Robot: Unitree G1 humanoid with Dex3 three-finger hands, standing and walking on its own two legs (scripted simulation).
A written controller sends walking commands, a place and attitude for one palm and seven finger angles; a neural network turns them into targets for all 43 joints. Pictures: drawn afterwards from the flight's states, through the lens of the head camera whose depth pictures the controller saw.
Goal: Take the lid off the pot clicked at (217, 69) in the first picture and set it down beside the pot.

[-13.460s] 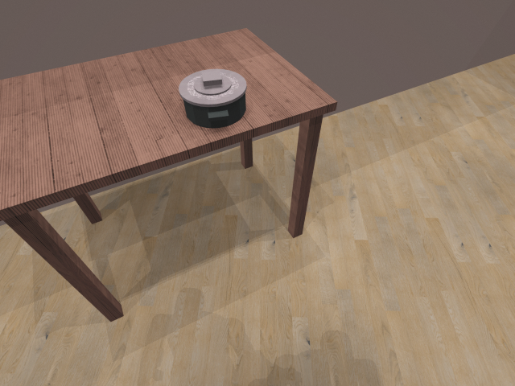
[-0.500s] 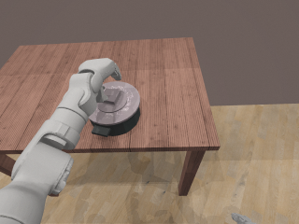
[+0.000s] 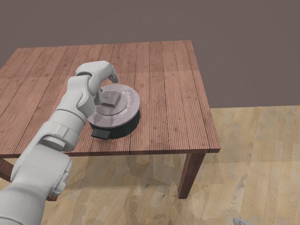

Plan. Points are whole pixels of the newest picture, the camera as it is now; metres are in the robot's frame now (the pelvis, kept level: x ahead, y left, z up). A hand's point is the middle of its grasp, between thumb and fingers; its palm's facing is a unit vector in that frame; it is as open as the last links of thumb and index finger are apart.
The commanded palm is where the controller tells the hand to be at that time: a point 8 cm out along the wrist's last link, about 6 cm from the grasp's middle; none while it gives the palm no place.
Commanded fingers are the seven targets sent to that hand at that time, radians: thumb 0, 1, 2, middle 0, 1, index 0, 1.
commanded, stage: move the open hand above the knob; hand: left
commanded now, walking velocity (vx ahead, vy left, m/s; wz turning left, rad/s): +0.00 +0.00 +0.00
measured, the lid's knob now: (110, 99) +0.48 +0.12 +0.06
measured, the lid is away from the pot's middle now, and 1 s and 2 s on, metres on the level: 0.00 0.00 0.00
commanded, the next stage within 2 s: lower the open fingers around the knob in 0.14 s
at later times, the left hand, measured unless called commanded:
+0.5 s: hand (103, 95) +0.44 +0.12 +0.11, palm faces -0.35 -0.07 -0.94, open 10.1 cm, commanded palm +0.44 +0.13 +0.17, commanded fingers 0.00 -0.27 1.36 -0.82 -0.08 -0.82 -0.08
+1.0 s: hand (106, 102) +0.44 +0.12 +0.08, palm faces -0.36 -0.07 -0.93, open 10.3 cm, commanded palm +0.44 +0.13 +0.14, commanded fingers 0.00 -0.27 1.36 -0.82 -0.08 -0.82 -0.08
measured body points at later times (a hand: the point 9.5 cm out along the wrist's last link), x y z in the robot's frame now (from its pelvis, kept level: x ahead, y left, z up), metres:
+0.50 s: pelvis -0.01 +0.00 +0.00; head +0.03 -0.03 +0.45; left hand +0.46 +0.13 +0.16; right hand +0.09 -0.26 -0.14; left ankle +0.02 +0.11 -0.74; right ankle -0.05 -0.12 -0.74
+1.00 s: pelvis -0.01 -0.01 +0.00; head +0.02 -0.03 +0.45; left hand +0.45 +0.12 +0.14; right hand +0.08 -0.27 -0.14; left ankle +0.02 +0.11 -0.74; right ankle -0.05 -0.12 -0.74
